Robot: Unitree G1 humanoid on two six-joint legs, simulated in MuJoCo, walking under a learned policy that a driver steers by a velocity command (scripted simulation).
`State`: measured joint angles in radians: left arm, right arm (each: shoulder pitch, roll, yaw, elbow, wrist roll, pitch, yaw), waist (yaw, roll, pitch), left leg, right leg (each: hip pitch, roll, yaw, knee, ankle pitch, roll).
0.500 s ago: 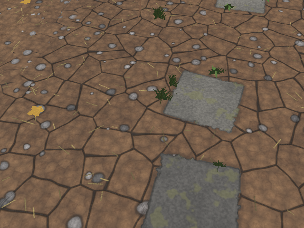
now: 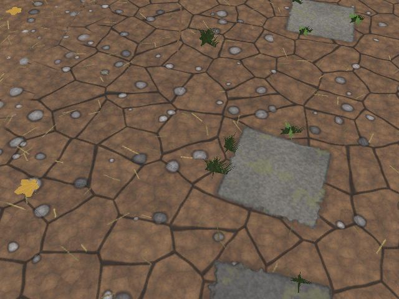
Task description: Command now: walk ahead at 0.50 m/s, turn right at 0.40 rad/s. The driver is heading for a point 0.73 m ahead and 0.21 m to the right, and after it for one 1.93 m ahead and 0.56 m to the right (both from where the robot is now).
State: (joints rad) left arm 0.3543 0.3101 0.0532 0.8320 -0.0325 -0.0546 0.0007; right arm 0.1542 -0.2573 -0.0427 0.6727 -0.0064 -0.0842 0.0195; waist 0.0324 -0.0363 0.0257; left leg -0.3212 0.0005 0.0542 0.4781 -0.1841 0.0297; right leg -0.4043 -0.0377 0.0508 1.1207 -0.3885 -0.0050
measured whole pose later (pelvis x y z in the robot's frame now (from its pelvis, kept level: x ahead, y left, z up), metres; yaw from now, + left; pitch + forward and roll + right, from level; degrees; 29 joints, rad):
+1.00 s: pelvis +0.54 -0.12 +0.00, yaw -32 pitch +1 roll +1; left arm 0.33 0.30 0.06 0.73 -0.02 -0.04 0.01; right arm 0.18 -0.27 -0.05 0.75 -0.01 -0.11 0.03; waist 0.01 -0.04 0.02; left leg -0.34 -0.04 0.00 0.49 -0.17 0.03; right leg -0.37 0.04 0.11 1.15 -0.41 -0.03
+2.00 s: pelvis +1.00 -0.30 +0.00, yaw -3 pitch +1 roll -1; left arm 0.19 0.31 0.06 0.76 0.00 -0.10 0.00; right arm 0.23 -0.30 -0.06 0.67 0.01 -0.04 0.03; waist 0.00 -0.02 0.07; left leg -0.34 -0.09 -0.01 0.49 -0.17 0.10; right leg -0.46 -0.08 0.04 1.15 -0.36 0.01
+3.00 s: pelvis +1.59 -0.38 +0.00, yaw -24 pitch +1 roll +1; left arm 0.34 0.31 0.06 0.74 -0.02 -0.02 0.01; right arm 0.16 -0.27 -0.05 0.68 -0.01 -0.10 0.01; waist 0.02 -0.04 0.02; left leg -0.32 -0.04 0.01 0.47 -0.18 0.02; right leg -0.40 0.03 0.10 1.16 -0.40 -0.02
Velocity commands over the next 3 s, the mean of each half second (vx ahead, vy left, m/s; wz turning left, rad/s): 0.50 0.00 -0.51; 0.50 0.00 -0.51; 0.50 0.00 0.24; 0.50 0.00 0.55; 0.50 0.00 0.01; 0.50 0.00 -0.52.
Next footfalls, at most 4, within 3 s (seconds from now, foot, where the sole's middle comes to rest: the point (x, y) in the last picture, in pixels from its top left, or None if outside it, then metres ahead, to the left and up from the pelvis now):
0.38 right None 0.34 -0.17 -0.77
0.88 left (230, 243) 0.67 -0.09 -0.77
1.34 right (319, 228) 0.75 -0.42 -0.77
1.84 left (265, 153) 1.10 -0.24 -0.77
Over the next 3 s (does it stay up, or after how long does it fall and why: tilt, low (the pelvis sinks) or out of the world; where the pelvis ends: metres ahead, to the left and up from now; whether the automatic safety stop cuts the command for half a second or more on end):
stays up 1.59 -0.38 0.00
